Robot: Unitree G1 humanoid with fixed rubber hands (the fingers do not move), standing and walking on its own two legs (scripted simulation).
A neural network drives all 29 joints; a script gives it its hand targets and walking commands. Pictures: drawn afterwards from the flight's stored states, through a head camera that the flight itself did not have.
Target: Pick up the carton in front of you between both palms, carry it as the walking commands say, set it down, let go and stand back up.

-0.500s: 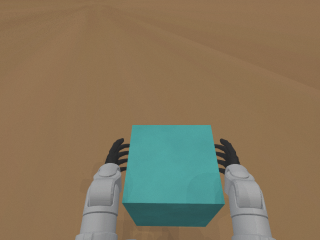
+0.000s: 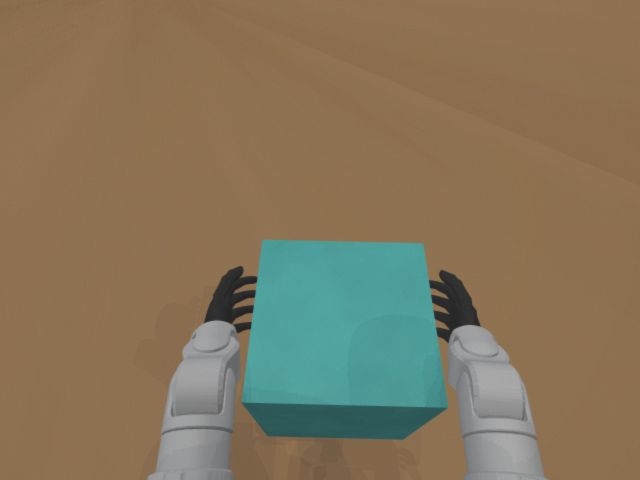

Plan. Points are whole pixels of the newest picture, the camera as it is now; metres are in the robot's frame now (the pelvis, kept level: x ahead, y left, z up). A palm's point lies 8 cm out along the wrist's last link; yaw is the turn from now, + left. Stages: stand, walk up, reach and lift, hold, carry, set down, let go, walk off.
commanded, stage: carry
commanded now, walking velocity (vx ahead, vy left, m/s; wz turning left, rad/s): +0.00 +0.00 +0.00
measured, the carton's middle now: (338, 348) +0.29 +0.00 -0.07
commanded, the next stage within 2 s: hold in 1.84 s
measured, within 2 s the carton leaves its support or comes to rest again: neither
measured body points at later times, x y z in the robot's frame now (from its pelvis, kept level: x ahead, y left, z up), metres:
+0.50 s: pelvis +0.09 -0.01 -0.01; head +0.09 -0.01 +0.44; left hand +0.39 +0.15 +0.02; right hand +0.40 -0.16 +0.02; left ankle +0.03 +0.09 -0.74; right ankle +0.05 -0.12 -0.74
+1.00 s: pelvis +0.06 -0.01 -0.01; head +0.03 -0.01 +0.44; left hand +0.36 +0.15 +0.03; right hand +0.36 -0.16 +0.03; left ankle +0.03 +0.09 -0.74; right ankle +0.05 -0.12 -0.74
